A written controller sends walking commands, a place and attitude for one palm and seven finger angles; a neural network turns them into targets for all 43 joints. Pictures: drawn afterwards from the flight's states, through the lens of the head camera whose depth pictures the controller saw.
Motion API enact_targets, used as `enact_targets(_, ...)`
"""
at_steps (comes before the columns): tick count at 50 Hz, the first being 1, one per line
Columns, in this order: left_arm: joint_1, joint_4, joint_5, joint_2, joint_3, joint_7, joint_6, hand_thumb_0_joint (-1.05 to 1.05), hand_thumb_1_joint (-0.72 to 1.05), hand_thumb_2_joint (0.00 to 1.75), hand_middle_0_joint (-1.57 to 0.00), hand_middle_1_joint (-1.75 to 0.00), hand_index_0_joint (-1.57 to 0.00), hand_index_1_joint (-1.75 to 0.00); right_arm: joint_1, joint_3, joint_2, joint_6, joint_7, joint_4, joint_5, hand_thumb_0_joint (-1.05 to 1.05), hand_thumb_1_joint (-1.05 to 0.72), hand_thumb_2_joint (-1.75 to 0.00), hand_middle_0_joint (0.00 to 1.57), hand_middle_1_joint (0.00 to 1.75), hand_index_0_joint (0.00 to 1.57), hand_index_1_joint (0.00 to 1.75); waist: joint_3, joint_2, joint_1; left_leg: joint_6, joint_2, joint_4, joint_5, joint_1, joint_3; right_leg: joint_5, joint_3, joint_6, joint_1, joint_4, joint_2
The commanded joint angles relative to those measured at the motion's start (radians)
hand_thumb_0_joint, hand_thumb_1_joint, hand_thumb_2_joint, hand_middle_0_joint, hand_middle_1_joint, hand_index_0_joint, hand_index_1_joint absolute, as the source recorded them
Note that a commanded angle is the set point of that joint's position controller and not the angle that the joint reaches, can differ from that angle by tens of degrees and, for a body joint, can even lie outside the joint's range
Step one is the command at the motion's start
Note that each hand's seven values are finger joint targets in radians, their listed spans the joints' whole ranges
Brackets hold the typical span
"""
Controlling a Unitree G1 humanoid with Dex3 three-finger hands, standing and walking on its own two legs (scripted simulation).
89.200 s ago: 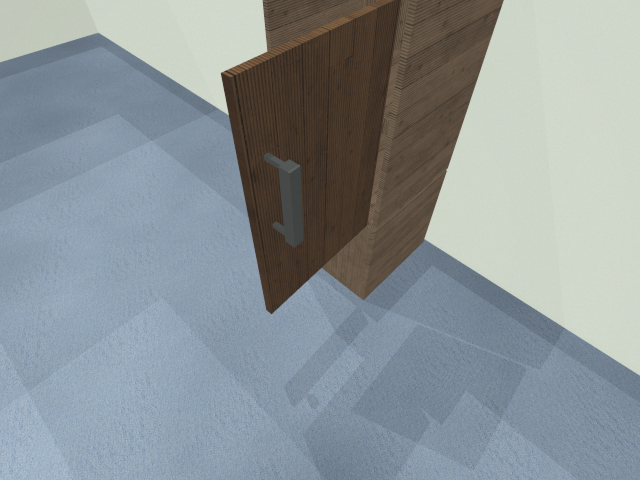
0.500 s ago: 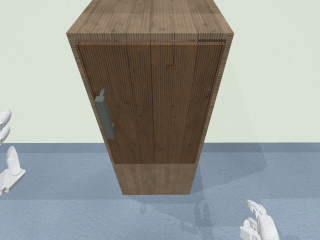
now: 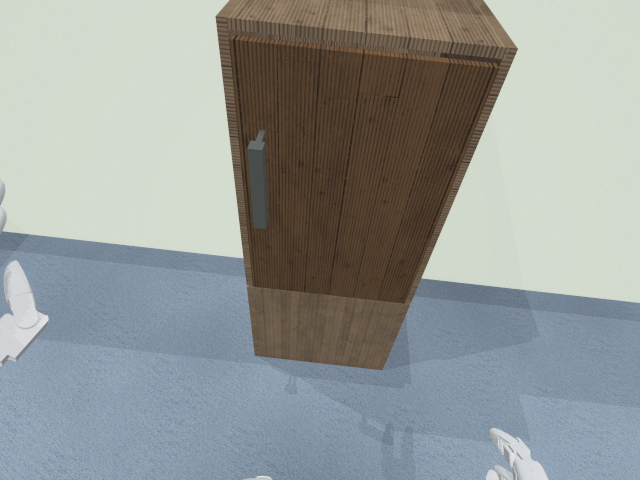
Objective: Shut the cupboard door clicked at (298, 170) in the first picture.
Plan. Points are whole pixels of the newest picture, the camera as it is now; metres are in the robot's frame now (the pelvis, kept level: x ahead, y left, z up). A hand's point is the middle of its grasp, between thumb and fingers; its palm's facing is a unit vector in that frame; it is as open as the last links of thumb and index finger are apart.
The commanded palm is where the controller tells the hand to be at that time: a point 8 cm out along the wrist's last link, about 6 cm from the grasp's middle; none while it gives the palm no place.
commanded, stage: step back with the hand held close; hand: left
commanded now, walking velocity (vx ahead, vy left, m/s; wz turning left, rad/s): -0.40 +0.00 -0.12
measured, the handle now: (261, 180) +0.59 +0.15 +0.04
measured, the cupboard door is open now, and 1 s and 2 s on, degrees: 0 0 0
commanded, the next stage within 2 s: stop stepping back and stand still in 0.22 s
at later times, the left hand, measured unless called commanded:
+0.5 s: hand out of the picture +0.13 +0.25 +0.19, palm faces +0.30 -0.85 -0.43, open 7.4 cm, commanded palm +0.07 +0.29 +0.20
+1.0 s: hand out of the picture +0.07 +0.29 +0.19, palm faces +0.36 -0.87 -0.34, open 7.4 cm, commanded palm +0.00 +0.33 +0.20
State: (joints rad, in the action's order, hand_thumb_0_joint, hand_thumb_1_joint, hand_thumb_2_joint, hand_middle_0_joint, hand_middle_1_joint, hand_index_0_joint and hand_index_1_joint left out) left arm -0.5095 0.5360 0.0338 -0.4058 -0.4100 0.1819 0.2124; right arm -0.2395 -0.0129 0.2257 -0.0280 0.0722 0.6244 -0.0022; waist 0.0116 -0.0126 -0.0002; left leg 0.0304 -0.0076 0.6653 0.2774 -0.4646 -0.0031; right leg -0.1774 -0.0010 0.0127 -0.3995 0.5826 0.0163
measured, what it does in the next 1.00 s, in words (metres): walks backwards: right foot, then left foot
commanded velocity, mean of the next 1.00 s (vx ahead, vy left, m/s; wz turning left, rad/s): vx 0.00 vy -0.01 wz -0.03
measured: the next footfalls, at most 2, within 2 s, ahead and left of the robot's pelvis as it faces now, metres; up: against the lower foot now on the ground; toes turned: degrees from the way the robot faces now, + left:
right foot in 0.30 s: -0.15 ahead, -0.13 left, +0.00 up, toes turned -4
left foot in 0.44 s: +0.09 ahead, +0.08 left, +0.00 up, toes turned -4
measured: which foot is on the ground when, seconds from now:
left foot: down 0.00-0.34, up 0.36-0.42, down 0.44-1.00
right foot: down 0.00-0.02, up 0.04-0.28, down 0.30-0.84, up 0.86-1.00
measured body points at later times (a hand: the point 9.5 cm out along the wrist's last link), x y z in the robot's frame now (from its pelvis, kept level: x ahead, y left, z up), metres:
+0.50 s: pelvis -0.10 +0.01 +0.00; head -0.12 +0.04 +0.45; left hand +0.10 +0.29 +0.21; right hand +0.02 -0.25 -0.07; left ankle +0.05 +0.08 -0.72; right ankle -0.19 -0.13 -0.72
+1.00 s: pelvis -0.17 +0.05 +0.01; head -0.18 +0.08 +0.46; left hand +0.05 +0.34 +0.21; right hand -0.03 -0.18 -0.06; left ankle +0.00 +0.10 -0.71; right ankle -0.21 -0.02 -0.70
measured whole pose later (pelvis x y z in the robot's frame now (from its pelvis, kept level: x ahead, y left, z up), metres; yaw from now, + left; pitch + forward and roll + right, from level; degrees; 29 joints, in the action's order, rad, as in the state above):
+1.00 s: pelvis -0.17 +0.05 +0.01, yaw -5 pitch -3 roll -3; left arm -0.44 0.50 0.07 -0.43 -0.44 0.14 0.14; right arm -0.22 0.03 0.12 -0.12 0.04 0.63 0.01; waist 0.00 -0.03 0.04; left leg 0.00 -0.01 0.50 0.14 -0.44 -0.04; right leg -0.55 -0.08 -0.05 -0.22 0.73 0.11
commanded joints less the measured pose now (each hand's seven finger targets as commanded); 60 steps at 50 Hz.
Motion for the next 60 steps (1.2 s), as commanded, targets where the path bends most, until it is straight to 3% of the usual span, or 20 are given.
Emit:
enact_targets(1, 0.058, 0.213, -0.014, -0.220, -0.187, 0.024, 0.083, 0.00, 0.90, 0.90, -0.20, -0.30, -0.20, -0.30, 0.129, -0.050, 0.138, -0.087, 0.030, -0.173, 0.008, 0.00, -0.90, -0.90, 0.20, 0.30, 0.20, 0.30, 0.092, 0.340, 0.005, 0.114, 0.335, -0.539, 0.521, -0.268, 0.390, -0.175, 0.025, 0.007, 0.266, 0.294, 0.073)
enact_targets(5, 0.035, 0.204, 0.007, -0.208, -0.184, 0.002, 0.084, 0.00, 0.90, 0.90, -0.20, -0.30, -0.20, -0.30, 0.129, -0.076, 0.129, -0.123, 0.002, -0.152, 0.013, 0.00, -0.90, -0.90, 0.20, 0.30, 0.20, 0.30, 0.119, 0.193, 0.001, 0.120, 0.339, -0.449, 0.305, -0.112, 0.284, -0.276, 0.046, 0.004, 0.148, 0.422, 0.071)
enact_targets(12, 0.077, 0.246, 0.040, -0.183, -0.110, -0.023, 0.092, 0.00, 0.90, 0.90, -0.20, -0.30, -0.20, -0.30, 0.112, -0.043, 0.100, -0.148, -0.016, -0.087, 0.027, 0.00, -0.90, -0.90, 0.20, 0.30, 0.20, 0.30, 0.183, 0.272, 0.001, -0.021, 0.249, -0.460, 0.122, 0.217, 0.163, -0.279, -0.027, -0.034, 0.166, -0.168, 0.058)
enact_targets(16, 0.101, 0.245, 0.037, -0.292, -0.191, -0.018, 0.117, 0.00, 0.90, 0.90, -0.20, -0.30, -0.20, -0.30, 0.133, -0.025, 0.056, -0.119, -0.008, -0.084, 0.036, 0.00, -0.90, -0.90, 0.20, 0.30, 0.20, 0.30, 0.203, -0.032, 0.004, -0.087, 0.087, -0.059, -0.062, 0.344, -0.065, 0.094, 0.182, -0.118, -0.024, -0.331, -0.234)
enact_targets(18, 0.038, 0.194, 0.038, -0.273, -0.179, -0.018, 0.070, 0.00, 0.90, 0.90, -0.20, -0.30, -0.20, -0.30, 0.132, -0.038, 0.078, -0.110, 0.005, -0.119, 0.003, 0.00, -0.90, -0.90, 0.20, 0.30, 0.20, 0.30, 0.185, -0.128, 0.016, -0.055, 0.046, 0.026, -0.113, 0.320, -0.036, 0.219, 0.138, -0.086, -0.011, -0.238, -0.206)
enact_targets(21, -0.010, 0.144, 0.047, -0.230, -0.157, -0.020, 0.018, 0.00, 0.90, 0.90, -0.20, -0.30, -0.20, -0.30, 0.133, -0.018, 0.088, -0.087, 0.015, -0.143, -0.002, 0.00, -0.90, -0.90, 0.20, 0.30, 0.20, 0.30, 0.086, 0.048, 0.030, -0.032, 0.066, -0.096, -0.175, 0.289, 0.029, 0.023, 0.065, -0.050, 0.003, -0.201, -0.116)
enact_targets(24, -0.019, 0.098, 0.043, -0.235, -0.165, -0.016, 0.024, 0.00, 0.90, 0.90, -0.20, -0.30, -0.20, -0.30, 0.122, -0.021, 0.108, -0.094, 0.020, -0.156, -0.004, 0.00, -0.90, -0.90, 0.20, 0.30, 0.20, 0.30, -0.030, 0.101, 0.031, -0.037, 0.076, -0.220, 0.139, 0.236, 0.097, -0.406, 0.033, -0.066, -0.061, -0.274, -0.051)
enact_targets(29, -0.007, 0.190, 0.032, -0.227, -0.159, -0.013, 0.037, 0.00, 0.90, 0.90, -0.20, -0.30, -0.20, -0.30, 0.099, -0.027, 0.112, -0.128, 0.023, -0.160, 0.000, 0.00, -0.90, -0.90, 0.20, 0.30, 0.20, 0.30, 0.019, 0.217, 0.009, -0.080, 0.098, -0.505, 0.382, 0.073, 0.155, -0.377, -0.079, -0.048, 0.213, -0.156, 0.078)
enact_targets(34, -0.049, 0.224, 0.029, -0.233, -0.158, -0.010, 0.048, 0.00, 0.90, 0.90, -0.20, -0.30, -0.20, -0.30, 0.056, -0.050, 0.104, -0.138, 0.011, -0.115, 0.012, 0.00, -0.90, -0.90, 0.20, 0.30, 0.20, 0.30, 0.114, 0.006, 0.024, -0.065, -0.006, -0.047, 0.063, 0.362, -0.022, -0.460, 0.081, -0.122, -0.049, -0.322, -0.101)
enact_targets(37, 0.058, 0.189, 0.027, -0.202, -0.129, -0.003, 0.024, 0.00, 0.90, 0.90, -0.20, -0.30, -0.20, -0.30, 0.047, -0.054, 0.110, -0.112, 0.013, -0.081, 0.017, 0.00, -0.90, -0.90, 0.20, 0.30, 0.20, 0.30, 0.003, -0.098, 0.041, -0.061, 0.018, 0.201, 0.040, 0.310, 0.032, -0.592, 0.183, -0.186, -0.234, -0.336, -0.222)
enact_targets(40, 0.301, 0.129, 0.013, -0.200, -0.087, 0.000, 0.007, 0.00, 0.90, 0.90, -0.20, -0.30, -0.20, -0.30, 0.062, -0.041, 0.131, -0.122, 0.035, -0.080, 0.001, 0.00, -0.90, -0.90, 0.20, 0.30, 0.20, 0.30, -0.127, 0.064, 0.067, -0.032, 0.066, -0.076, 0.220, 0.231, 0.121, -0.559, 0.023, -0.092, -0.224, -0.075, -0.102)
enact_targets(42, 0.293, 0.132, 0.016, -0.196, -0.102, -0.002, 0.009, 0.00, 0.90, 0.90, -0.20, -0.30, -0.20, -0.30, 0.096, -0.027, 0.134, -0.145, 0.033, -0.104, 0.004, 0.00, -0.90, -0.90, 0.20, 0.30, 0.20, 0.30, -0.069, 0.441, 0.038, -0.067, 0.207, -0.613, 0.703, 0.043, 0.463, -0.455, -0.089, -0.024, 0.007, 0.306, 0.106)
enact_targets(43, 0.314, 0.176, 0.012, -0.231, -0.127, -0.010, 0.011, 0.00, 0.90, 0.90, -0.20, -0.30, -0.20, -0.30, 0.109, -0.026, 0.116, -0.159, 0.023, -0.118, 0.008, 0.00, -0.90, -0.90, 0.20, 0.30, 0.20, 0.30, -0.050, 0.425, 0.010, -0.119, 0.233, -0.692, 0.732, -0.063, 0.482, -0.403, -0.062, -0.028, 0.110, 0.437, 0.121)
enact_targets(48, -0.053, 0.271, 0.040, -0.196, -0.131, -0.037, 0.009, 0.00, 0.90, 0.90, -0.20, -0.30, -0.20, -0.30, 0.133, -0.024, 0.075, -0.141, -0.030, -0.158, 0.015, 0.00, -0.90, -0.90, 0.20, 0.30, 0.20, 0.30, 0.130, 0.310, -0.022, -0.111, 0.148, -0.524, 0.379, -0.068, 0.129, -0.389, -0.117, -0.075, 0.414, 0.052, 0.120)
enact_targets(49, -0.099, 0.272, 0.036, -0.218, -0.156, -0.034, -0.001, 0.00, 0.90, 0.90, -0.20, -0.30, -0.20, -0.30, 0.137, -0.020, 0.070, -0.120, -0.033, -0.162, 0.015, 0.00, -0.90, -0.90, 0.20, 0.30, 0.20, 0.30, 0.112, 0.222, -0.027, -0.115, 0.098, -0.373, 0.349, -0.146, 0.062, -0.384, -0.032, -0.089, 0.476, -0.106, 0.065)
enact_targets(50, -0.153, 0.256, 0.029, -0.249, -0.198, -0.030, -0.007, 0.00, 0.90, 0.90, -0.20, -0.30, -0.20, -0.30, 0.111, -0.027, 0.059, -0.098, -0.034, -0.163, 0.010, 0.00, -0.90, -0.90, 0.20, 0.30, 0.20, 0.30, 0.097, -0.001, -0.027, -0.094, 0.002, -0.013, 0.225, -0.098, -0.054, -0.441, 0.175, -0.123, 0.328, -0.320, -0.093)
enact_targets(51, -0.085, 0.310, 0.029, -0.258, -0.193, -0.032, -0.008, 0.00, 0.90, 0.90, -0.20, -0.30, -0.20, -0.30, 0.105, -0.036, 0.077, -0.069, -0.038, -0.142, 0.008, 0.00, -0.90, -0.90, 0.20, 0.30, 0.20, 0.30, 0.031, -0.183, -0.017, -0.079, -0.035, 0.378, 0.120, -0.133, -0.033, -0.506, 0.489, -0.216, 0.100, -0.482, -0.348)
enact_targets(52, 0.039, 0.297, 0.036, -0.301, -0.240, -0.029, 0.008, 0.00, 0.90, 0.90, -0.20, -0.30, -0.20, -0.30, 0.112, -0.032, 0.093, -0.056, -0.033, -0.111, 0.029, 0.00, -0.90, -0.90, 0.20, 0.30, 0.20, 0.30, 0.013, -0.111, 0.017, -0.085, -0.009, 0.559, 0.081, -0.150, -0.001, -0.402, 0.406, -0.265, -0.023, -0.455, -0.372)
enact_targets(54, 0.041, 0.111, 0.033, -0.221, -0.178, -0.009, 0.003, 0.00, 0.90, 0.90, -0.20, -0.30, -0.20, -0.30, 0.083, -0.024, 0.069, -0.078, -0.013, -0.120, 0.008, 0.00, -0.90, -0.90, 0.20, 0.30, 0.20, 0.30, -0.031, -0.054, 0.037, -0.061, 0.058, 0.495, 0.044, -0.207, 0.053, -0.568, 0.391, -0.219, 0.039, -0.453, -0.310)
enact_targets(60, 0.153, 0.047, 0.003, -0.157, -0.066, 0.016, 0.002, 0.00, 0.90, 0.90, -0.20, -0.30, -0.20, -0.30, 0.109, -0.015, 0.080, -0.124, 0.032, -0.112, 0.004, 0.00, -0.90, -0.90, 0.20, 0.30, 0.20, 0.30, -0.013, -0.066, -0.002, -0.014, 0.035, -0.066, 0.059, 0.121, -0.098, -0.212, 0.180, -0.162, 0.135, -0.288, -0.210)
